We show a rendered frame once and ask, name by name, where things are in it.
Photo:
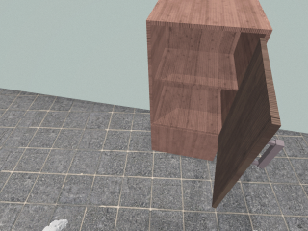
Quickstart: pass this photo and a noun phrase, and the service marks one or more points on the cupboard door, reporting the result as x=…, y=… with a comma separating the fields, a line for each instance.
x=251, y=122

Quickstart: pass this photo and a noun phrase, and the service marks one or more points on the left robot hand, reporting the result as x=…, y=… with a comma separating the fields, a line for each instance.
x=56, y=225

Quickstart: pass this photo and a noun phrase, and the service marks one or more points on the handle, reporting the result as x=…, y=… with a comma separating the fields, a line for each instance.
x=274, y=148

